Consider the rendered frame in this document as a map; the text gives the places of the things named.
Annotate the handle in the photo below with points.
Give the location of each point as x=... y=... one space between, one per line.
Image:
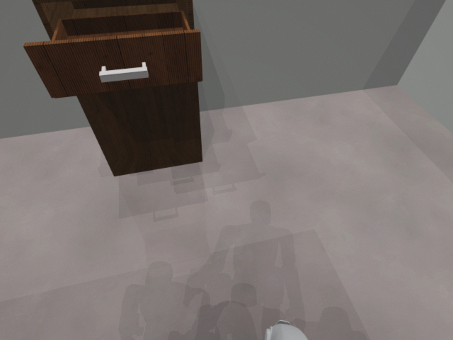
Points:
x=124 y=74

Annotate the cabinet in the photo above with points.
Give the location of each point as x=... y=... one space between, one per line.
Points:
x=139 y=129

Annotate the right robot thigh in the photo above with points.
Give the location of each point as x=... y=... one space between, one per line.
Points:
x=284 y=332

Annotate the drawer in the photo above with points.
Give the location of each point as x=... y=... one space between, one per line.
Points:
x=70 y=63

